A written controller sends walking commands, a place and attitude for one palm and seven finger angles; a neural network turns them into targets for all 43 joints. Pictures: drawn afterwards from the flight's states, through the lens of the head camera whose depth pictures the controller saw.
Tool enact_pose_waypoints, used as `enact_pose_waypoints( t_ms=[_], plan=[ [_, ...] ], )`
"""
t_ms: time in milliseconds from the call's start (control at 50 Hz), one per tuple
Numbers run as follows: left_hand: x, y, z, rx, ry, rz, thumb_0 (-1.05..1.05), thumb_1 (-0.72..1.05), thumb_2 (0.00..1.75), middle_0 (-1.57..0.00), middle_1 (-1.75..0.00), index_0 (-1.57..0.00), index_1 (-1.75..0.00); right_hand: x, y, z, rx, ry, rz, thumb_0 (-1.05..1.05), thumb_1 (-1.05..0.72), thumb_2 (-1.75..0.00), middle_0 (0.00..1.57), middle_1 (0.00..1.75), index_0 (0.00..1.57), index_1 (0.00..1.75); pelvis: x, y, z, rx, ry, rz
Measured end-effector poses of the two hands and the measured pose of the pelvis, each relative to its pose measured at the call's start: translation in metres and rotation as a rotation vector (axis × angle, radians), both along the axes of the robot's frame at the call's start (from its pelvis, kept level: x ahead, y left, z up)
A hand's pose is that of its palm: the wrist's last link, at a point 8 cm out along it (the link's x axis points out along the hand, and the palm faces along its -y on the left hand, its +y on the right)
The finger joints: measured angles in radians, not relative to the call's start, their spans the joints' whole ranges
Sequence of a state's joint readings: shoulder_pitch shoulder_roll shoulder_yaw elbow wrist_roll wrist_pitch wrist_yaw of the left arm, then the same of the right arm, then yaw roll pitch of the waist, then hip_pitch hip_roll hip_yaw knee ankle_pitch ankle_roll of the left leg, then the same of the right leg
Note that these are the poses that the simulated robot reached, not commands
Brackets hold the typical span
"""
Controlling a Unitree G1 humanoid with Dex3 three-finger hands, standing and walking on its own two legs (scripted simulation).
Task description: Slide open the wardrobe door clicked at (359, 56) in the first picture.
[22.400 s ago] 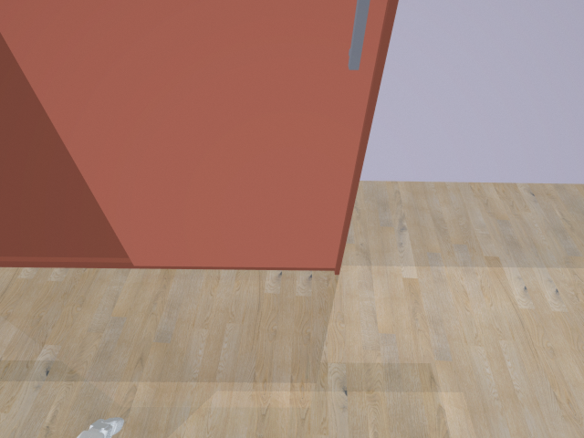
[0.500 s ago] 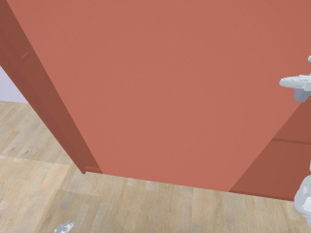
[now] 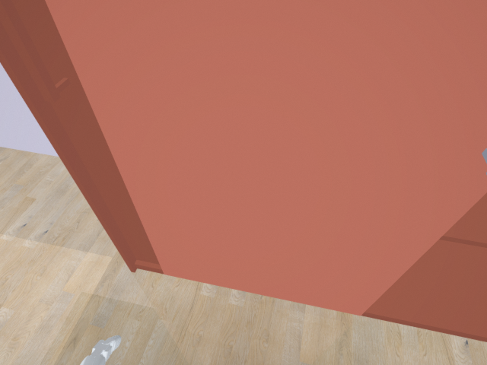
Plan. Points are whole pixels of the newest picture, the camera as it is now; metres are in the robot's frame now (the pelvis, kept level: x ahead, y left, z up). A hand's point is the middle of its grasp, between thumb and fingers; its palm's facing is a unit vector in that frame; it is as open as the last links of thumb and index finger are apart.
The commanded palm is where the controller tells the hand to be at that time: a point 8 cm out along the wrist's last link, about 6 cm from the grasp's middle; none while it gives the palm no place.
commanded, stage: slip the hand off the handle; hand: right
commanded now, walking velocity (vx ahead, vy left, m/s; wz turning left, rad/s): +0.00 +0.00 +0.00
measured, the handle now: out of the picture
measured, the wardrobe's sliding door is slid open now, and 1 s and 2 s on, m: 0.64 0.64 0.64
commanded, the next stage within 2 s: draw the hand back to the body in 0.96 s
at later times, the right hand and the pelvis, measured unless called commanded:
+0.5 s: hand out of the picture +0.37 -0.40 +0.24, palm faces +0.51 +0.84 -0.17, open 14.7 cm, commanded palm +0.31 -0.43 +0.24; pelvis +0.01 -0.02 +0.00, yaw +1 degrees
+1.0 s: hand out of the picture +0.27 -0.38 +0.25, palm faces +0.55 +0.82 -0.17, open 14.7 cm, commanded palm +0.22 -0.42 +0.24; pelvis +0.00 -0.03 +0.01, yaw -2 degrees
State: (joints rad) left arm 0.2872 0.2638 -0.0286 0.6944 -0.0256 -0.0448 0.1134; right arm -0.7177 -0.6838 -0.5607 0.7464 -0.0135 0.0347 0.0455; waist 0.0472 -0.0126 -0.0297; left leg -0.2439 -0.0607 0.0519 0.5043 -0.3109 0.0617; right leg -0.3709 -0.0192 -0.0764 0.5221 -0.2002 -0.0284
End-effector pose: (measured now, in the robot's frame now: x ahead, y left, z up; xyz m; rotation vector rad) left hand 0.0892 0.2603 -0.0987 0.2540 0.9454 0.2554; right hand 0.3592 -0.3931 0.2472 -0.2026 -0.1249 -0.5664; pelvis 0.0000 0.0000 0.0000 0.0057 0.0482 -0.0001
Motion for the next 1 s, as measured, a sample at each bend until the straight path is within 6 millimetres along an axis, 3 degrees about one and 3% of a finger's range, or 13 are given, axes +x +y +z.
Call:
enact_pose_waypoints(
  t_ms=[100,220,380,500,680,800,900,1000],
  plan=[
    [-0.019,0.012,-0.003,0.026,0.06,0.025,0.0,0.9,0.9,-0.21,-0.3,-0.2,-0.3,-0.011,-0.022,0.004,-0.03,0.011,-0.043,-0.02,0.55,-0.2,0.36,1.21,0.3,1.18,0.001,0.001,-0.002,0.004,0.01,-0.003],
    [-0.038,0.02,-0.005,0.061,0.14,0.045,0.01,0.9,0.9,-0.21,-0.3,-0.2,-0.3,-0.01,-0.033,0.007,-0.036,0.001,0.001,-0.02,0.55,-0.2,0.29,1.17,0.27,1.16,0.001,-0.002,-0.002,0.011,0.024,-0.012],
    [-0.038,0.012,-0.001,0.059,0.115,0.079,0.01,0.9,0.9,-0.21,-0.3,-0.2,-0.3,-0.012,-0.043,0.003,-0.043,-0.015,0.018,-0.02,0.55,-0.2,0.26,1.16,0.25,1.15,0.005,-0.012,-0.002,0.012,0.03,0.013],
    [-0.011,-0.008,0.002,0.031,0.032,0.054,0.01,0.9,0.9,-0.21,-0.3,-0.2,-0.3,-0.034,-0.04,-0.005,-0.046,-0.051,0.05,-0.02,0.55,-0.2,0.26,1.15,0.25,1.15,0.008,-0.022,-0.001,0.013,0.005,0.016],
    [0.062,-0.051,0.017,-0.008,-0.152,-0.097,0.01,0.9,0.9,-0.21,-0.3,-0.2,-0.3,-0.08,-0.041,-0.002,-0.051,-0.066,0.005,-0.02,0.55,-0.2,0.26,1.15,0.25,1.15,0.004,-0.031,0.001,0.016,-0.035,-0.017],
    [0.1,-0.077,0.032,-0.034,-0.258,-0.189,0.01,0.9,0.9,-0.21,-0.3,-0.2,-0.3,-0.1,-0.033,0.002,-0.054,-0.066,0.02,-0.02,0.56,-0.19,0.26,1.15,0.25,1.15,-0.001,-0.033,0.003,0.014,-0.059,-0.041],
    [0.113,-0.089,0.042,-0.059,-0.312,-0.224,0.01,0.9,0.9,-0.21,-0.3,-0.2,-0.3,-0.116,-0.024,0.003,-0.056,-0.073,0.032,-0.02,0.56,-0.2,0.26,1.15,0.25,1.15,-0.003,-0.032,0.005,0.01,-0.078,-0.041],
    [0.11,-0.088,0.044,-0.068,-0.318,-0.23,0.01,0.9,0.9,-0.21,-0.3,-0.2,-0.3,-0.14,-0.024,0.002,-0.059,-0.07,0.003,-0.02,0.56,-0.2,0.26,1.15,0.25,1.15,-0.004,-0.028,0.007,0.007,-0.1,-0.037]
  ],
)
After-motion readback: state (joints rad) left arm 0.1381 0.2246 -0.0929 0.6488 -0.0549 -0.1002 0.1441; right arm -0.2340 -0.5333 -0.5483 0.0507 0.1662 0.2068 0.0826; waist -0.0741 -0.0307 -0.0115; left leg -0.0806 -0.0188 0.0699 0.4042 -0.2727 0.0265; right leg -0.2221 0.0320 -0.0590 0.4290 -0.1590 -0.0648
